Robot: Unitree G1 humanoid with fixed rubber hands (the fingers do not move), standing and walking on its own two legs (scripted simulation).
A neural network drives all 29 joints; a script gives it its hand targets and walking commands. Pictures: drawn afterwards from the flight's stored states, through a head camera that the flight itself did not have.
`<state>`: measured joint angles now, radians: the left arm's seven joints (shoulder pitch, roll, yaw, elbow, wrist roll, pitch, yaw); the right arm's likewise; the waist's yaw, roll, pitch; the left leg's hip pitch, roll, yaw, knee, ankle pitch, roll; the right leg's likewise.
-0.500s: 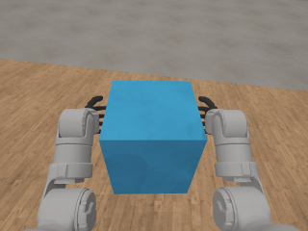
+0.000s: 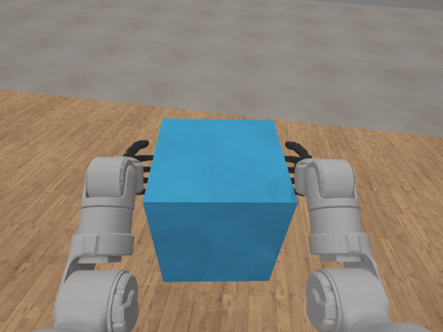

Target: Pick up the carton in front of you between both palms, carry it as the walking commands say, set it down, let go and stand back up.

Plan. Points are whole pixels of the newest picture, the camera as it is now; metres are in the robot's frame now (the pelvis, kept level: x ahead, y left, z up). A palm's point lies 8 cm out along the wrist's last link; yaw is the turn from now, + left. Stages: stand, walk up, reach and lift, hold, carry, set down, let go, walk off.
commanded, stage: carry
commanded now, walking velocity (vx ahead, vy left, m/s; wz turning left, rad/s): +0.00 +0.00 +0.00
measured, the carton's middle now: (217, 202) +0.35 +0.00 +0.06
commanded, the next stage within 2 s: none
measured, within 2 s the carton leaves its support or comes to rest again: neither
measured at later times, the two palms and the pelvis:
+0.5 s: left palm (147, 153) +0.44 +0.15 +0.09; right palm (288, 147) +0.46 -0.15 +0.10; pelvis +0.11 -0.01 -0.01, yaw +0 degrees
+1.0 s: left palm (153, 105) +0.71 +0.18 +0.03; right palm (254, 110) +0.70 -0.12 +0.04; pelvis +0.35 +0.05 -0.05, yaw +0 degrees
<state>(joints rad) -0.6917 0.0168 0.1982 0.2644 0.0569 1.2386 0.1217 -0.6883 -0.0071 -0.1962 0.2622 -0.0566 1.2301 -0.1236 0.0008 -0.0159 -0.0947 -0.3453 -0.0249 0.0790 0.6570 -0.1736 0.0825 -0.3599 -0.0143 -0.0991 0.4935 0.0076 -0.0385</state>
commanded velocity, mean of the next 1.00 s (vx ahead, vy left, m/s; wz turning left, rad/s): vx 0.50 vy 0.00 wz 0.00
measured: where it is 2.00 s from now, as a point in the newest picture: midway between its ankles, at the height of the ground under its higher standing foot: (215, 219)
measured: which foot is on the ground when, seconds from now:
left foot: down 0.00-0.34, up 0.36-0.68, down 0.70-1.00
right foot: down 0.00-0.70, up 0.72-1.00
